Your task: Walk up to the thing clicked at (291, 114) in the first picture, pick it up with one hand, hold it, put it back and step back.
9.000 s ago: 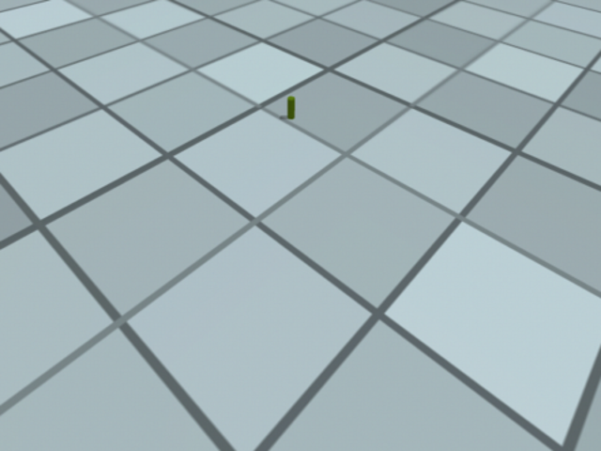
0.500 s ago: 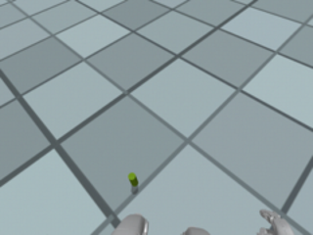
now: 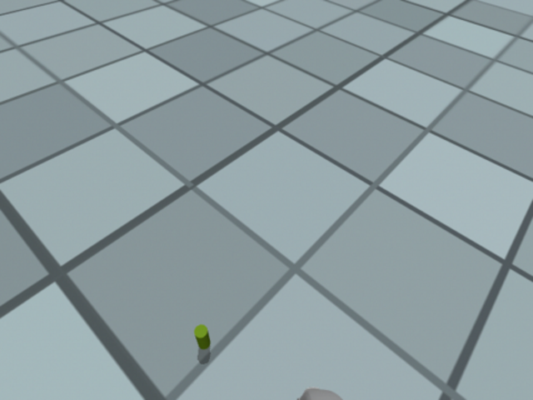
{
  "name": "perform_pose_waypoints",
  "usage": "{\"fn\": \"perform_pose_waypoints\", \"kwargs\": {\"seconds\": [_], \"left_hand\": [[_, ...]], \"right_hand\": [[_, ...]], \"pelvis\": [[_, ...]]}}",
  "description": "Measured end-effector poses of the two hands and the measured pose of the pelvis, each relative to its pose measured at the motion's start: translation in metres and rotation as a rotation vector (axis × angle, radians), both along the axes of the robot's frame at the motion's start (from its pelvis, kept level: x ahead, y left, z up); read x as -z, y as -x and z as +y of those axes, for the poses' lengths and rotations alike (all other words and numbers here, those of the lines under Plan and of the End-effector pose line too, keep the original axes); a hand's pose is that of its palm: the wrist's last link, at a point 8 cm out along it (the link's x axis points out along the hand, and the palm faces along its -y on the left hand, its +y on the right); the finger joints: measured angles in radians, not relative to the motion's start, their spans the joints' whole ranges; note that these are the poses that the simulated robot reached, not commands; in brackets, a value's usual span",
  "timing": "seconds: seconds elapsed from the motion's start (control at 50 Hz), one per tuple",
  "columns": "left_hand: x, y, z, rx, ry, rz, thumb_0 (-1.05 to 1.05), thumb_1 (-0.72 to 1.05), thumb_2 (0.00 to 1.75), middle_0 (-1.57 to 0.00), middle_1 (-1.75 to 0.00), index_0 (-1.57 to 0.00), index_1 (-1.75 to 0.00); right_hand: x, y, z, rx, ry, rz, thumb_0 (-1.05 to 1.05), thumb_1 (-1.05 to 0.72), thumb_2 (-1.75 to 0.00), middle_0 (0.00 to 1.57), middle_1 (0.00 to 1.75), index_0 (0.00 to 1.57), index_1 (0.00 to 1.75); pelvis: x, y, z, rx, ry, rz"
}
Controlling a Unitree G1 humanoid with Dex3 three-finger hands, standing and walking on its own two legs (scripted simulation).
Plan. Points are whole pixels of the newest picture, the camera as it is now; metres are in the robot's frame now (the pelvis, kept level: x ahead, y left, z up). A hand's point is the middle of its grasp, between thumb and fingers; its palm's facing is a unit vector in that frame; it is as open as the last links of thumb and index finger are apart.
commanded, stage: walk up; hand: left
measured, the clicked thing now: (202, 337) +0.44 +0.17 -0.70
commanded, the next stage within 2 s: stand in 1.68 s
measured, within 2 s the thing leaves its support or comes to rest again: neither
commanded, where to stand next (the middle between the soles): +0.08 -0.01 m, yaw -1 degrees
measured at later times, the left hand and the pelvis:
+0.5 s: hand out of the picture +0.04 +0.30 -0.16, palm faces -0.01 -0.92 -0.39, open 7.4 cm; pelvis -0.06 +0.02 -0.01, yaw +0 degrees
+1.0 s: hand out of the picture +0.02 +0.26 -0.14, palm faces -0.02 -0.95 -0.31, open 7.4 cm; pelvis -0.08 +0.01 +0.01, yaw -2 degrees
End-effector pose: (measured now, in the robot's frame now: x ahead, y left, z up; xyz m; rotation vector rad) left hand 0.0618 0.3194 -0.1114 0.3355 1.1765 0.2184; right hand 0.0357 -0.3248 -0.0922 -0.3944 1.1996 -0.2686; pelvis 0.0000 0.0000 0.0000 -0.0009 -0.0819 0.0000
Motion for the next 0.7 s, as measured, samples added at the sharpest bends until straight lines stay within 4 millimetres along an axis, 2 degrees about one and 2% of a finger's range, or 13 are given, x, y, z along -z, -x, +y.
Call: {"fn": "perform_pose_waypoints", "kwargs": {"seconds": [0.08,0.18,0.24,0.3,0.38,0.44,0.52,0.6,0.7], "left_hand": [[0.003,-0.016,-0.009,0.02,-0.04,-0.033,0.01,0.9,0.9,-0.2,-0.3,-0.2,-0.3],[-0.006,-0.023,-0.007,0.054,-0.068,-0.079,0.01,0.9,0.9,-0.2,-0.3,-0.2,-0.3],[-0.006,-0.025,0.003,0.059,-0.074,-0.106,0.01,0.9,0.9,-0.2,-0.3,-0.2,-0.3],[0.0,-0.023,0.017,0.035,-0.059,-0.134,0.01,0.9,0.9,-0.2,-0.3,-0.2,-0.3],[0.002,-0.007,0.027,-0.002,-0.045,-0.083,0.01,0.9,0.9,-0.2,-0.3,-0.2,-0.3],[0.005,0.01,0.029,-0.015,-0.035,-0.041,0.01,0.9,0.9,-0.2,-0.3,-0.2,-0.3],[0.011,0.033,0.024,0.003,-0.021,0.025,0.01,0.9,0.9,-0.2,-0.3,-0.2,-0.3],[0.018,0.049,0.009,0.031,-0.013,0.05,0.01,0.9,0.9,-0.2,-0.3,-0.2,-0.3],[0.014,0.061,-0.011,0.053,0.033,0.037,0.01,0.9,0.9,-0.2,-0.3,-0.2,-0.3]], "right_hand": [[0.029,-0.023,0.0,0.013,-0.046,-0.012,0.01,-0.9,-0.9,0.21,0.3,0.2,0.3],[0.042,-0.036,0.018,-0.01,-0.091,-0.041,0.01,-0.9,-0.9,0.2,0.3,0.2,0.3],[0.045,-0.025,0.029,-0.029,-0.101,-0.036,0.01,-0.9,-0.9,0.2,0.3,0.2,0.3],[0.047,-0.002,0.038,-0.034,-0.082,0.002,0.01,-0.9,-0.9,0.21,0.3,0.2,0.3],[0.036,0.03,0.044,-0.009,-0.064,0.061,0.01,-0.9,-0.9,0.21,0.3,0.2,0.3],[0.023,0.045,0.04,-0.002,-0.035,0.077,0.01,-0.9,-0.9,0.21,0.3,0.2,0.3],[0.013,0.053,0.025,-0.002,0.007,0.058,0.01,-0.9,-0.9,0.21,0.3,0.2,0.3],[0.015,0.056,0.006,0.002,0.03,0.025,0.01,-0.9,-0.9,0.21,0.3,0.2,0.3],[0.011,0.057,0.008,0.018,0.005,-0.018,0.01,-0.9,-0.9,0.2,0.3,0.2,0.3]], "pelvis": [[0.014,0.007,-0.005,0.001,0.014,0.0],[0.016,0.028,0.004,0.002,-0.005,0.015],[0.02,0.034,0.012,-0.009,-0.006,0.03],[0.025,0.04,0.022,-0.011,-0.032,0.023],[0.016,0.049,0.027,-0.015,0.005,0.021],[0.009,0.057,0.024,-0.008,0.013,0.034],[0.008,0.066,0.02,0.011,0.014,0.049],[0.013,0.076,0.014,0.035,0.032,0.042],[0.006,0.083,0.011,0.028,0.007,0.027]]}}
